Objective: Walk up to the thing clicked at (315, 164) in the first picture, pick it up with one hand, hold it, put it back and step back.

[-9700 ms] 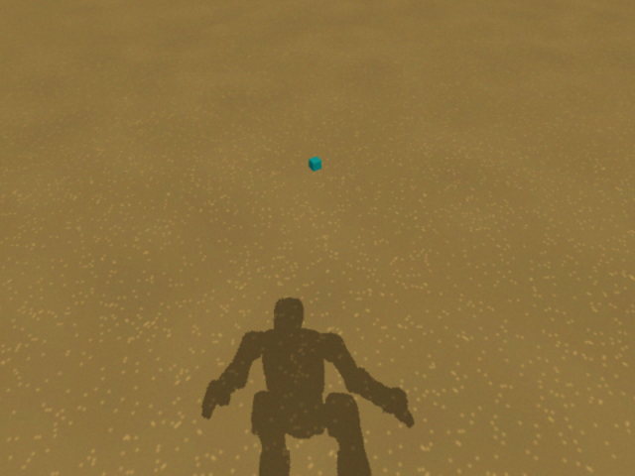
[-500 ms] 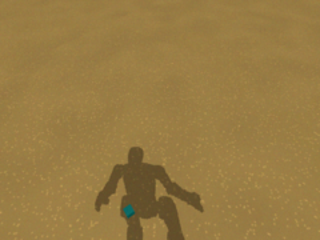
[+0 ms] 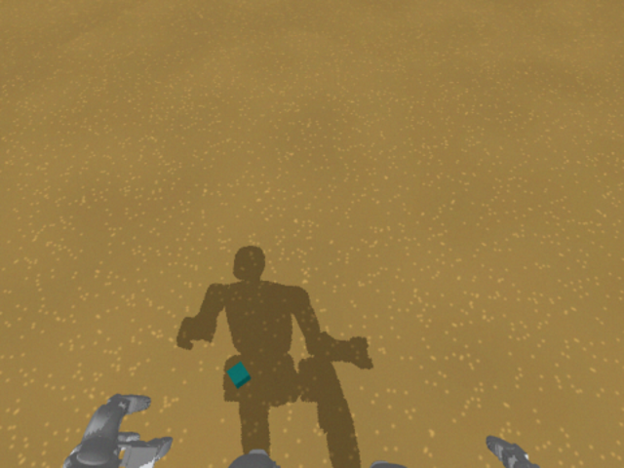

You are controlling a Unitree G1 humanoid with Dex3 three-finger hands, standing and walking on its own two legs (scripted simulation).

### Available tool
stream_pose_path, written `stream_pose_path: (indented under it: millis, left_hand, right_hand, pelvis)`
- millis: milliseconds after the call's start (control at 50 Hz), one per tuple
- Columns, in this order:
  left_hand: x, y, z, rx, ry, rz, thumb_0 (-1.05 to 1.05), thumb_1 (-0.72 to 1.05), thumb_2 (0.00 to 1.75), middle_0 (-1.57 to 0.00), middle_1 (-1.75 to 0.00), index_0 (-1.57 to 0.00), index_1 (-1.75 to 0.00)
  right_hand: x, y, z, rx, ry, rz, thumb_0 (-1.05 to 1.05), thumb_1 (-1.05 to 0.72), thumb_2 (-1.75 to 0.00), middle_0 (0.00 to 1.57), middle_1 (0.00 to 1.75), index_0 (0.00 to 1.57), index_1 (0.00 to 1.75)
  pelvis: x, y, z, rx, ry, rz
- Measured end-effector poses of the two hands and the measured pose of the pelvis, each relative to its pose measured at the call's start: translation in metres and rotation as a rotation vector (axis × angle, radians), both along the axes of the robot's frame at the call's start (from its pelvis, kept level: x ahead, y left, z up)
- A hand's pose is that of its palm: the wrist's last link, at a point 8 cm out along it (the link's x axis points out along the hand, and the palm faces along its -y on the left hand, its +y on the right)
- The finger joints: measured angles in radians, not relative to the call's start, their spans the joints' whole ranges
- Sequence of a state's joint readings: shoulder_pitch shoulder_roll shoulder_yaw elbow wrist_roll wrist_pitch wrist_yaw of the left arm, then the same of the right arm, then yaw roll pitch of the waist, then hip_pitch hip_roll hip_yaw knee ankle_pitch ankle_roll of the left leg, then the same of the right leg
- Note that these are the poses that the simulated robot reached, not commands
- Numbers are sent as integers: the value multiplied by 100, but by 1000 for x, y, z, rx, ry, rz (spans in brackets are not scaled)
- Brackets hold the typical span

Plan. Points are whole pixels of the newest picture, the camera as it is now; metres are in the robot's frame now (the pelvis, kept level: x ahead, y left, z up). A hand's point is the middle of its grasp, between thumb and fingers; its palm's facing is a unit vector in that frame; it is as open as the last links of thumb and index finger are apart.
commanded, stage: rise first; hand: left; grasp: from above
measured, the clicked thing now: (239, 375) +0.40 +0.24 -0.73
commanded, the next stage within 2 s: none
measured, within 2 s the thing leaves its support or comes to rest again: neither
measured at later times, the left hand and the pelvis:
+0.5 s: hand out of the picture +0.14 +0.27 -0.23, palm faces -0.13 -0.81 -0.57, open 13.8 cm; pelvis +0.00 +0.00 -0.08, yaw +0 degrees
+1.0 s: hand (165, 435) +0.20 +0.31 -0.40, palm faces -0.29 -0.37 -0.88, open 13.6 cm; pelvis -0.06 +0.00 -0.24, yaw -3 degrees
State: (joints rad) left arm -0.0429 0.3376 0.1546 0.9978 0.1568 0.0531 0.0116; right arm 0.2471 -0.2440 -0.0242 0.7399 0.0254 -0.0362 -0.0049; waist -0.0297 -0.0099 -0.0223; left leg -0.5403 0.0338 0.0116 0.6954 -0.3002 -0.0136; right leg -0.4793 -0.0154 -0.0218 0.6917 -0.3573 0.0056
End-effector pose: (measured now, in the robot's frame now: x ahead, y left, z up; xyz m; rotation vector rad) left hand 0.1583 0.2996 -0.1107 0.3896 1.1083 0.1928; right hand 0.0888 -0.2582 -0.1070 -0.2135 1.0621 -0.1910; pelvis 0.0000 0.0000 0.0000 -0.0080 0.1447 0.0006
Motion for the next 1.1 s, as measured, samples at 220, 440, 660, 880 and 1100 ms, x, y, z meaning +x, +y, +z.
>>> stream_pose_path:
  millis: [220, 440, 660, 880, 1100]
  left_hand:
    - [-21, 5, -40, 96, 54, -6, 0, -37, 88, -18, -95, -19, -95]
    - [-22, 9, -65, 186, 57, -59, -1, -47, 91, -18, -94, -17, -96]
    - [-21, 8, -91, 272, 66, -111, -1, -47, 91, -20, -91, -18, -93]
    - [8, 26, -177, 532, 61, -317, -1, -45, 88, -24, -85, -22, -87]
    - [83, 17, -265, 806, -88, -417, -1, -43, 91, -24, -84, -22, -87]
  right_hand:
    - [29, 2, -29, -17, -100, 50, 1, -92, -90, 20, 30, 20, 30]
    - [69, 10, -56, -30, -195, 104, 1, -92, -89, 20, 30, 20, 30]
    - [82, 16, -89, -18, -216, 123, 1, -90, -89, 20, 30, 20, 30]
    - [73, 5, -175, -48, -173, 175, 1, -92, -90, 20, 30, 20, 30]
    - [2, -6, -301, -55, 3, 153, 1, -91, -90, 20, 30, 20, 30]
  pelvis:
    - [-1, 1, -39, -4, 108, -4]
    - [-1, -1, -72, -16, 191, 1]
    - [-5, 0, -104, -24, 258, 1]
    - [-34, -1, -181, -25, 393, -8]
    - [-78, -5, -282, -26, 449, -49]
